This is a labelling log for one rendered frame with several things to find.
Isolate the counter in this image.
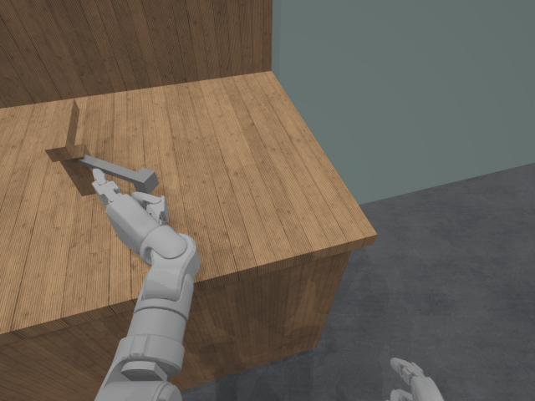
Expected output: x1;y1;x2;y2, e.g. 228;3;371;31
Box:
0;0;377;401

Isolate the left robot upper arm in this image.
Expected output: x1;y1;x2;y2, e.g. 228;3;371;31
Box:
96;381;182;401

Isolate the left robot hand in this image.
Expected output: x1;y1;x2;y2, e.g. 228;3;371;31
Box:
92;169;168;254

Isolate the tap lever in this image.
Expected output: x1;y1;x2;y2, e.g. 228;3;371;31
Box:
79;155;159;194

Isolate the right robot hand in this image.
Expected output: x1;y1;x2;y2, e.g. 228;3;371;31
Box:
386;358;444;401

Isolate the robot left forearm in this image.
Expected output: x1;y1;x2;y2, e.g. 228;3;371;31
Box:
94;225;200;401

